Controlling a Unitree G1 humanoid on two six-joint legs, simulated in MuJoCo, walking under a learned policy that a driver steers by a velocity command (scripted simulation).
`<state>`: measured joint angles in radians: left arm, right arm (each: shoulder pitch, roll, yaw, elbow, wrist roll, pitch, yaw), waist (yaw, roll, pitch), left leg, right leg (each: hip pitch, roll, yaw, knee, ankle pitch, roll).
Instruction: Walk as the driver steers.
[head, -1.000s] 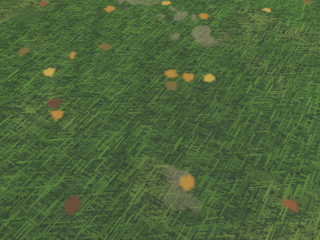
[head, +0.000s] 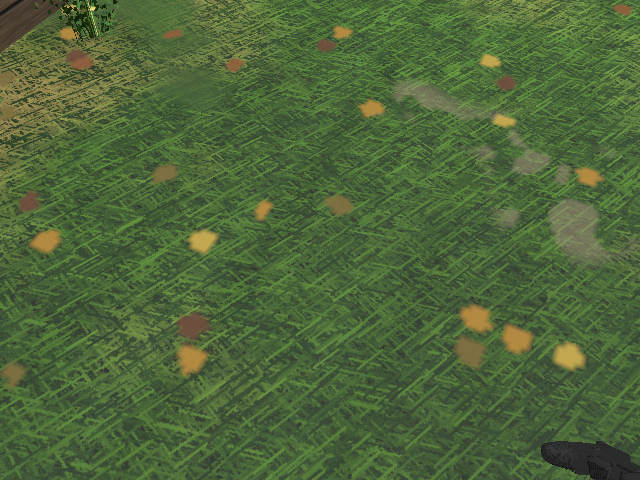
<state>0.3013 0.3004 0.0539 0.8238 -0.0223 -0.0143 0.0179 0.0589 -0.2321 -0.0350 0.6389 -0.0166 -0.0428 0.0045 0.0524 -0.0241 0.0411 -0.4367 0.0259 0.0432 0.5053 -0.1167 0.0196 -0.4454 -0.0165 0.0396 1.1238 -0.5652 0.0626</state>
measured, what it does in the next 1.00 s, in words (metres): steps on the spot, turning right: right foot, then left foot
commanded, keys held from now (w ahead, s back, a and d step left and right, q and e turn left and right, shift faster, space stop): e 1.00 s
